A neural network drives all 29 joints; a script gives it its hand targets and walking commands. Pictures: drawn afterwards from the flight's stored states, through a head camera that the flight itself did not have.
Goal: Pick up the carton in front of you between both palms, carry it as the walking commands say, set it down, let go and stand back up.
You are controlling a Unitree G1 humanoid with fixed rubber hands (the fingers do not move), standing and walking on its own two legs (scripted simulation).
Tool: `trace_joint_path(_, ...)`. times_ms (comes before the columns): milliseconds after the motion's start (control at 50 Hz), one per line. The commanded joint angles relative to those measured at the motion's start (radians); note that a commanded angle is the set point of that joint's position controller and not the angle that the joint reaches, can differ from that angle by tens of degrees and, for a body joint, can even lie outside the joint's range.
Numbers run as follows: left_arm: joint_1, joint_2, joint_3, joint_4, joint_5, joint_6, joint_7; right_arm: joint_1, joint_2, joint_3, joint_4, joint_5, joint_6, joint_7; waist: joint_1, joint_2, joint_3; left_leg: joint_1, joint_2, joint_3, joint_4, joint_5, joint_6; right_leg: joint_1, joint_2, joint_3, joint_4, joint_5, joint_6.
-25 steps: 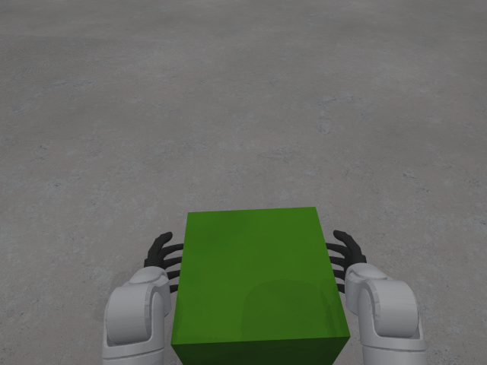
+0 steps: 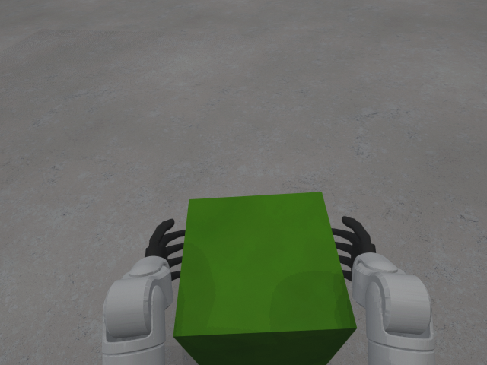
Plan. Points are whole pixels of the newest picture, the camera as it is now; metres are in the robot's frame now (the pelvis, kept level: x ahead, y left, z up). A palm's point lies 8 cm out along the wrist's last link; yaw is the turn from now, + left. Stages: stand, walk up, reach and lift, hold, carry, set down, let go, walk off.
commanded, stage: carry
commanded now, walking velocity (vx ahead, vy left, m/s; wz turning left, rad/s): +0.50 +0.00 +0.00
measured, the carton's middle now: (260, 288) +0.27 +0.00 -0.01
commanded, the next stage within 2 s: none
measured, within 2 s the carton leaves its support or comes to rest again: neither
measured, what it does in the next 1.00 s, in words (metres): walks ahead: left foot, then right foot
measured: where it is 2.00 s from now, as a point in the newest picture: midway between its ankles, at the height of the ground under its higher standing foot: (256, 333)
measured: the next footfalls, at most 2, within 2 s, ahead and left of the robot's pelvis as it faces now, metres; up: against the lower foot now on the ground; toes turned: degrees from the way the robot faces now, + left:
left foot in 0.28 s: +0.41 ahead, +0.13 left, +0.00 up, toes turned +11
right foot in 0.66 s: +0.54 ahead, -0.10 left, +0.00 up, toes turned +22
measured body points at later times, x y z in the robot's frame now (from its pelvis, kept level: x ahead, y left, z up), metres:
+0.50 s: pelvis +0.32 +0.04 +0.00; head +0.37 +0.06 +0.45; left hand +0.62 +0.17 +0.05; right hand +0.59 -0.13 +0.05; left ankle +0.34 +0.12 -0.74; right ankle +0.30 -0.09 -0.69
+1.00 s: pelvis +0.49 +0.02 -0.01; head +0.49 +0.02 +0.44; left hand +0.78 +0.17 +0.05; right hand +0.78 -0.13 +0.05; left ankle +0.37 +0.13 -0.74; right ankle +0.50 -0.08 -0.74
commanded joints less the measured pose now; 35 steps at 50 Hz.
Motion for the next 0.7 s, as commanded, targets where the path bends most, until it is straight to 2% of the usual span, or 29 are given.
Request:
trace_joint_path(0, -0.522, -0.954, -0.719, -0.137, -0.468, -0.013, -0.285, -0.533, 0.962, 0.736, -0.120, 0.434, -0.048, 0.250, -0.007, -0.136, -0.278, -0.125, 0.039, -0.016, -0.131, 0.090, -0.010, 0.314, -0.264, 0.268, -0.231, 0.037, -0.060)
trace_joint_path(40, -0.508, -0.939, -0.718, -0.148, -0.470, -0.010, -0.285, -0.515, 0.955, 0.732, -0.129, 0.422, -0.047, 0.238, -0.007, -0.140, -0.251, -0.145, 0.035, 0.013, -0.260, 0.147, -0.023, 0.337, -0.245, 0.221, -0.242, 0.072, -0.068)
trace_joint_path(80, -0.459, -0.917, -0.711, -0.127, -0.454, -0.003, -0.284, -0.466, 0.939, 0.724, -0.111, 0.409, -0.041, 0.234, -0.004, -0.141, -0.227, -0.134, 0.019, 0.048, -0.391, 0.193, -0.025, 0.362, -0.221, 0.171, -0.225, 0.171, -0.061)
trace_joint_path(120, -0.412, -0.902, -0.702, -0.092, -0.434, 0.001, -0.284, -0.426, 0.926, 0.721, -0.083, 0.400, -0.034, 0.238, -0.001, -0.148, -0.202, -0.110, -0.003, 0.082, -0.488, 0.241, -0.016, 0.384, -0.209, 0.135, -0.206, 0.265, -0.048)
trace_joint_path(200, -0.403, -0.900, -0.699, -0.066, -0.413, -0.001, -0.282, -0.443, 0.920, 0.724, -0.069, 0.416, -0.028, 0.259, 0.004, -0.176, -0.144, -0.044, -0.025, 0.127, -0.599, 0.299, 0.010, 0.414, -0.202, 0.089, -0.150, 0.370, -0.016)
trace_joint_path(220, -0.408, -0.902, -0.701, -0.064, -0.411, -0.003, -0.281, -0.447, 0.921, 0.722, -0.066, 0.422, -0.028, 0.263, 0.001, -0.177, -0.154, 0.022, -0.038, 0.147, -0.618, 0.284, 0.018, 0.408, -0.198, 0.070, -0.095, 0.439, -0.004)
trace_joint_path(240, -0.416, -0.904, -0.704, -0.063, -0.412, -0.003, -0.280, -0.442, 0.924, 0.719, -0.057, 0.424, -0.030, 0.266, -0.013, -0.156, -0.188, 0.160, -0.073, 0.191, -0.662, 0.271, 0.022, 0.373, -0.174, 0.022, 0.018, 0.497, 0.017)
trace_joint_path(260, -0.421, -0.903, -0.708, -0.065, -0.412, -0.004, -0.280, -0.430, 0.922, 0.711, -0.044, 0.424, -0.032, 0.270, -0.030, -0.112, -0.250, 0.368, -0.099, 0.212, -0.654, 0.210, 0.025, 0.277, -0.134, -0.013, 0.178, 0.492, 0.043)
trace_joint_path(280, -0.438, -0.896, -0.713, -0.068, -0.413, -0.002, -0.280, -0.416, 0.921, 0.702, -0.033, 0.417, -0.034, 0.273, -0.056, 0.005, -0.317, 0.566, 0.059, -0.019, -0.701, 0.088, 0.055, 0.102, -0.097, -0.007, 0.404, 0.276, 0.079)
trace_joint_path(300, -0.476, -0.904, -0.733, -0.104, -0.429, 0.003, -0.281, -0.425, 0.922, 0.693, -0.006, 0.405, -0.048, 0.277, -0.053, 0.272, -0.386, 0.778, 0.306, -0.467, -0.772, 0.129, 0.208, -0.203, 0.026, 0.029, 0.705, -0.003, 0.127)
trace_joint_path(320, -0.488, -0.911, -0.736, -0.092, -0.428, -0.004, -0.284, -0.426, 0.946, 0.697, -0.012, 0.423, -0.056, 0.278, -0.047, 0.277, -0.355, 0.797, 0.344, -0.519, -0.806, 0.458, 0.247, -0.356, 0.057, 0.133, 0.853, -0.324, 0.114)
trace_joint_path(340, -0.479, -0.944, -0.740, -0.077, -0.430, -0.015, -0.285, -0.439, 0.967, 0.706, -0.035, 0.436, -0.063, 0.278, -0.046, 0.199, -0.358, 0.766, 0.323, -0.388, -0.749, 0.730, 0.242, -0.368, 0.016, 0.197, 0.914, -0.335, 0.091)
trace_joint_path(360, -0.479, -0.970, -0.742, -0.083, -0.432, -0.028, -0.285, -0.448, 0.991, 0.713, -0.051, 0.442, -0.071, 0.278, -0.050, 0.106, -0.371, 0.747, 0.301, -0.291, -0.717, 0.842, 0.207, -0.373, -0.020, 0.220, 0.881, -0.307, 0.076)
trace_joint_path(380, -0.474, -0.993, -0.749, -0.090, -0.435, -0.038, -0.282, -0.461, 1.010, 0.718, -0.073, 0.448, -0.081, 0.278, -0.046, 0.048, -0.363, 0.694, 0.279, -0.215, -0.735, 0.825, 0.167, -0.352, -0.051, 0.228, 0.777, -0.252, 0.069)
trace_joint_path(400, -0.475, -1.007, -0.756, -0.103, -0.439, -0.047, -0.278, -0.469, 1.022, 0.724, -0.091, 0.454, -0.089, 0.277, -0.039, 0.066, -0.353, 0.654, 0.251, -0.151, -0.753, 0.799, 0.125, -0.310, -0.064, 0.220, 0.659, -0.215, 0.072)
trace_joint_path(420, -0.464, -1.017, -0.761, -0.114, -0.440, -0.054, -0.273, -0.470, 1.024, 0.727, -0.110, 0.459, -0.094, 0.277, -0.035, 0.100, -0.361, 0.634, 0.233, -0.108, -0.762, 0.811, 0.116, -0.268, -0.046, 0.193, 0.580, -0.195, 0.080)
trace_joint_path(460, -0.416, -1.020, -0.766, -0.124, -0.428, -0.066, -0.260, -0.446, 1.012, 0.731, -0.133, 0.463, -0.099, 0.280, -0.029, 0.116, -0.371, 0.599, 0.207, -0.028, -0.762, 0.852, 0.121, -0.200, -0.019, 0.156, 0.436, -0.179, 0.093)
trace_joint_path(520, -0.390, -0.996, -0.772, -0.163, -0.412, -0.071, -0.244, -0.407, 0.982, 0.732, -0.162, 0.459, -0.099, 0.285, -0.032, 0.163, -0.353, 0.582, 0.174, 0.069, -0.736, 0.952, 0.110, -0.133, 0.023, 0.092, 0.225, -0.018, 0.098)
trace_joint_path(560, -0.406, -0.963, -0.771, -0.199, -0.416, -0.062, -0.242, -0.395, 0.953, 0.727, -0.180, 0.451, -0.092, 0.283, -0.039, 0.174, -0.348, 0.571, 0.152, 0.098, -0.708, 0.876, 0.091, -0.079, 0.028, 0.069, 0.134, 0.096, 0.096)
trace_joint_path(600, -0.395, -0.929, -0.761, -0.200, -0.417, -0.043, -0.247, -0.394, 0.918, 0.718, -0.176, 0.438, -0.078, 0.277, -0.026, 0.122, -0.324, 0.503, 0.114, 0.138, -0.632, 0.691, 0.049, 0.055, 0.025, 0.037, -0.042, 0.302, 0.096)
trace_joint_path(620, -0.392, -0.910, -0.753, -0.193, -0.415, -0.030, -0.253, -0.390, 0.898, 0.714, -0.165, 0.429, -0.069, 0.274, -0.021, 0.087, -0.301, 0.430, 0.096, 0.132, -0.597, 0.571, 0.017, 0.150, -0.005, 0.053, -0.097, 0.408, 0.095)
trace_joint_path(640, -0.393, -0.881, -0.742, -0.184, -0.414, -0.016, -0.259, -0.382, 0.874, 0.707, -0.144, 0.417, -0.060, 0.271, -0.022, 0.041, -0.309, 0.330, 0.082, 0.123, -0.551, 0.395, -0.014, 0.277, -0.099, 0.125, -0.059, 0.607, 0.088)
trace_joint_path(660, -0.398, -0.868, -0.727, -0.150, -0.407, -0.006, -0.265, -0.402, 0.856, 0.710, -0.146, 0.413, -0.044, 0.267, -0.019, -0.073, -0.351, 0.231, 0.043, 0.084, -0.507, 0.136, -0.045, 0.412, -0.230, 0.238, 0.051, 0.951, 0.019)
trace_joint_path(680, -0.372, -0.863, -0.706, -0.094, -0.402, -0.003, -0.270, -0.409, 0.843, 0.716, -0.140, 0.416, -0.025, 0.264, -0.013, -0.169, -0.379, 0.170, 0.023, 0.040, -0.506, -0.036, -0.053, 0.483, -0.286, 0.311, 0.072, 0.982, -0.062)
